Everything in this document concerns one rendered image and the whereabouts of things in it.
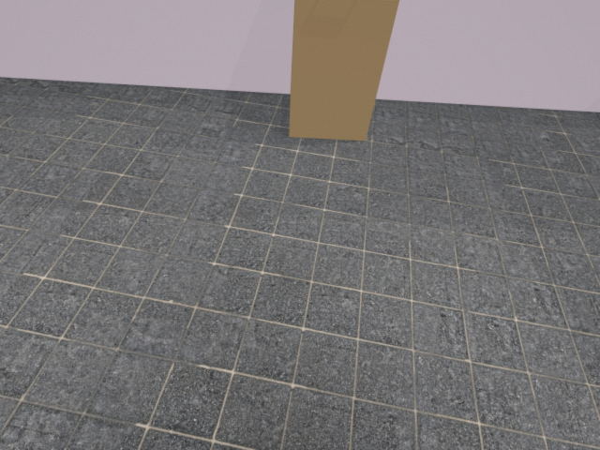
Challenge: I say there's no cabinet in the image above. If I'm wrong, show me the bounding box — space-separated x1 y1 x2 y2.
289 0 399 141

